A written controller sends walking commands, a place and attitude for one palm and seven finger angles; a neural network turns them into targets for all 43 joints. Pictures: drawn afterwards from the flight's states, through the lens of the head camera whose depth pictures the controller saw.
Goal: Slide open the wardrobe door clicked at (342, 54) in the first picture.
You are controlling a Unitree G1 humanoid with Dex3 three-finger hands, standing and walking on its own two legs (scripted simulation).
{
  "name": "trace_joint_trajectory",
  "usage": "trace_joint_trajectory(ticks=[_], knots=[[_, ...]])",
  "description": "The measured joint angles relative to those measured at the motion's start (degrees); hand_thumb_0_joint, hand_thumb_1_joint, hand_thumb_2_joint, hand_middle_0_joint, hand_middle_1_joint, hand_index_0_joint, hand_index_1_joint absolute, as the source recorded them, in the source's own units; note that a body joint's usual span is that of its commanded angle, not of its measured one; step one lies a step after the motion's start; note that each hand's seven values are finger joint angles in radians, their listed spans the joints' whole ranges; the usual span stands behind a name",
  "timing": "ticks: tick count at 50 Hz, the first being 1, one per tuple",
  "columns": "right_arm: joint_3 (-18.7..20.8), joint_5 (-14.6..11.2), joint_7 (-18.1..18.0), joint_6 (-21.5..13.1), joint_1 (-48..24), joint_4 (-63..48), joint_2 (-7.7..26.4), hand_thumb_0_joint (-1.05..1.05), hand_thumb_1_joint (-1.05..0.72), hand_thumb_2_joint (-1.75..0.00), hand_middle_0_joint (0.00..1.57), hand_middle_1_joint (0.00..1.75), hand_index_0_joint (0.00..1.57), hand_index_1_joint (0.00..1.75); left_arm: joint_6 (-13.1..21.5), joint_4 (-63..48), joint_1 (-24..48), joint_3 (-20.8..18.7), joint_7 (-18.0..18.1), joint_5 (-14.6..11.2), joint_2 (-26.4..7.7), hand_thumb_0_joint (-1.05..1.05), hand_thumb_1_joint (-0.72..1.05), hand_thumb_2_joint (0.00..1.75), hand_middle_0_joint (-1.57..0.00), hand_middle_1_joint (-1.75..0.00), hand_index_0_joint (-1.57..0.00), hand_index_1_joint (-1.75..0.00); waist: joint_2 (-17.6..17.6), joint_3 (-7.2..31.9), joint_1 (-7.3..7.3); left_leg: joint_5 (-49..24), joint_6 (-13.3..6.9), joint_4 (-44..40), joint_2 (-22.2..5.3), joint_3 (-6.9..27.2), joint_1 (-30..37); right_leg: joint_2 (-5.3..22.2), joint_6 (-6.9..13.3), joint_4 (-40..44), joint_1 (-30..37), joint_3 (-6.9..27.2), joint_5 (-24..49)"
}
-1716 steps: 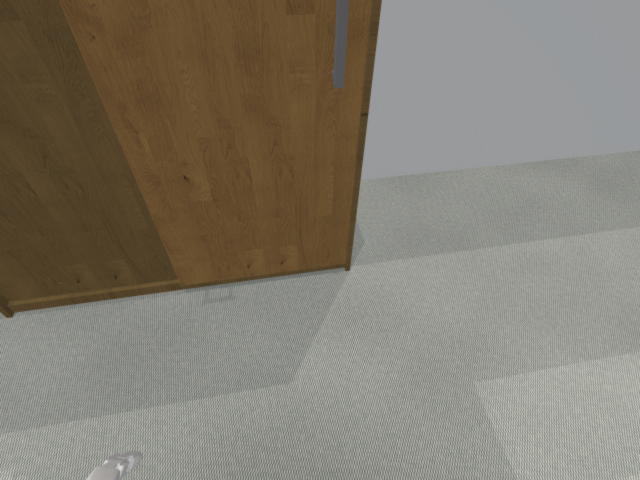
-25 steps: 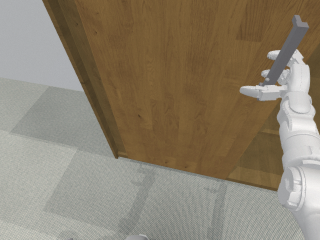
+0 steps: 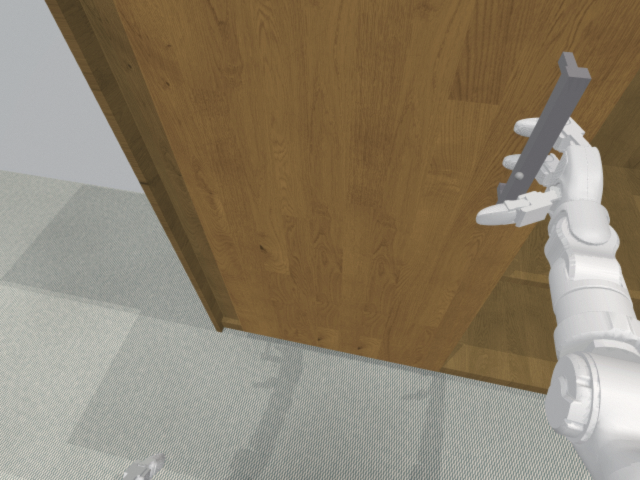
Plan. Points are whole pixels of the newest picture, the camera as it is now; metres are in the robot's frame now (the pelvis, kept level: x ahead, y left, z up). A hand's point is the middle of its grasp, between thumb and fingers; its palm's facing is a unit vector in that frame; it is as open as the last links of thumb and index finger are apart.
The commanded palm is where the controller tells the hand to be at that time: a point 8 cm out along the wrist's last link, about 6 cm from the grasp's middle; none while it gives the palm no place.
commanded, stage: slip the hand off the handle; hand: right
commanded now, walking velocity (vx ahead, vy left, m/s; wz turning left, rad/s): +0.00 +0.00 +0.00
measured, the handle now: (531, 146) +0.51 -0.20 +0.16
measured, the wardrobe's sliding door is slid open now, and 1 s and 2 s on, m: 0.52 0.52 0.52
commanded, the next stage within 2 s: draw the hand back to the body in 1.26 s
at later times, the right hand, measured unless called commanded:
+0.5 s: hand (579, 193) +0.44 -0.24 +0.15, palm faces +0.13 +0.99 -0.11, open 14.7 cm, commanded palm +0.40 -0.28 +0.15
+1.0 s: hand (595, 272) +0.33 -0.23 +0.14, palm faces +0.17 +0.98 -0.11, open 14.7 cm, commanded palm +0.30 -0.27 +0.15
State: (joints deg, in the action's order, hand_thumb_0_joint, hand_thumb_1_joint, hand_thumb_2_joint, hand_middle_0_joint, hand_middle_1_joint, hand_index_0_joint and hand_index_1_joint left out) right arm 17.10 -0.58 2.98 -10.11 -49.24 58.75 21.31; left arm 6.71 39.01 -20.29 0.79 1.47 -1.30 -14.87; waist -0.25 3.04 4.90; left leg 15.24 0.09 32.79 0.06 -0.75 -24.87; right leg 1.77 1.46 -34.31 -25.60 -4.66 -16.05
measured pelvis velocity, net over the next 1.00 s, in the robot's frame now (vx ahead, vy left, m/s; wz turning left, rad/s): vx -0.01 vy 0.01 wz -0.05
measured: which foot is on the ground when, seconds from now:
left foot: down 0.00-1.00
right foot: down 0.00-1.00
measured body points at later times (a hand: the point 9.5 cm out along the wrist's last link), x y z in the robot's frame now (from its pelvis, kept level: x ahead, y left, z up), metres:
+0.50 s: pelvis +0.01 -0.01 +0.00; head +0.03 -0.02 +0.45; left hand +0.08 +0.26 -0.11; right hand +0.43 -0.29 +0.16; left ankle +0.01 +0.12 -0.73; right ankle +0.01 -0.10 -0.73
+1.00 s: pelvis -0.01 +0.01 +0.00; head -0.02 +0.02 +0.45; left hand +0.17 +0.25 -0.08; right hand +0.32 -0.28 +0.15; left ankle +0.01 +0.12 -0.73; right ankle +0.01 -0.10 -0.73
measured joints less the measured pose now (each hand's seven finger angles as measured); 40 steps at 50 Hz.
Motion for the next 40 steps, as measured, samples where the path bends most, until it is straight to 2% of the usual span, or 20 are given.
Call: trace_joint_trajectory(ticks=[4, 9, 13, 17, 23, 32, 40], knots=[[1.3, 0.6, 0.0, 1.1, 1.5, -1.4, 0.6, -0.01, 0.55, -0.20, 0.36, 1.21, 0.38, 1.22, -0.9, -1.7, 1.0, 0.3, 0.3, -0.2, 0.4, 0.00, 0.91, 0.90, -0.20, -0.30, -0.20, -0.30, -0.2, 0.3, -0.10, 0.2, 0.2, 0.1, 0.0, 0.3, 0.3, 0.0, 0.2, -0.1, 0.4, -0.3, -0.4], [2.2, 0.6, -0.4, 1.9, 3.4, -2.4, 3.3, -0.01, 0.55, -0.20, 0.32, 1.18, 0.34, 1.19, -1.4, -2.6, 0.9, 0.5, 0.8, -0.5, 0.5, 0.00, 0.91, 0.90, -0.20, -0.30, -0.20, -0.30, -0.1, 0.1, -0.48, 0.4, 0.3, 0.2, -0.2, 0.1, 0.5, -0.1, 0.3, -0.6, 0.3, -0.1, -0.7], [1.5, -0.6, 1.6, 1.5, 4.0, -3.2, 5.5, -0.01, 0.55, -0.20, 0.29, 1.17, 0.30, 1.17, -1.5, -1.7, 0.0, 0.4, 1.1, -0.8, 0.2, 0.00, 0.91, 0.90, -0.20, -0.30, -0.20, -0.30, -0.1, -0.2, -1.27, 0.6, 0.4, 0.1, -0.3, -0.6, 0.7, -0.3, 0.4, -1.2, -0.1, 0.6, -0.9], [0.1, -2.5, 4.6, 1.1, 4.1, -4.0, 6.1, -0.01, 0.55, -0.20, 0.27, 1.16, 0.27, 1.16, -1.5, 0.0, -1.1, 0.2, 1.5, -1.1, -0.3, 0.00, 0.91, 0.90, -0.20, -0.30, -0.20, -0.30, 0.1, 0.0, -1.93, 0.7, 0.6, -0.2, -0.6, -1.4, 1.2, -0.6, 0.5, -1.7, -0.3, 1.4, -1.2], [-1.5, -4.2, 6.2, 2.2, 5.5, -6.1, 4.7, -0.01, 0.55, -0.20, 0.25, 1.15, 0.26, 1.15, -1.5, 0.7, -2.1, -0.2, 1.5, -1.3, -0.8, 0.01, 0.91, 0.90, -0.20, -0.30, -0.20, -0.30, 0.7, 1.0, -2.05, 1.0, 0.8, -0.1, -0.9, -1.5, 1.8, -0.9, 0.7, -1.9, 0.1, 1.6, -1.5], [-0.7, -4.4, 3.4, 4.6, 17.2, -19.1, -1.2, -0.01, 0.55, -0.20, 0.25, 1.15, 0.25, 1.15, -1.7, -1.8, -0.8, 0.1, 0.5, -1.1, -0.1, 0.01, 0.91, 0.90, -0.20, -0.30, -0.20, -0.30, 1.5, 1.3, -2.60, 1.1, 0.7, 0.2, -0.6, 0.0, 3.2, -0.6, 0.6, -0.9, 2.7, 0.1, -1.4], [-0.6, -5.0, 2.6, 6.9, 25.6, -30.0, -0.5, -0.01, 0.55, -0.20, 0.26, 1.15, 0.25, 1.15, -0.9, -3.0, 2.3, 0.9, 1.6, -1.6, 0.8, 0.01, 0.91, 0.90, -0.20, -0.30, -0.20, -0.30, 1.6, 0.5, -4.39, 0.7, -0.2, -0.7, 0.0, -0.8, 6.1, -0.1, -0.2, 0.2, 5.5, 0.9, -0.7]])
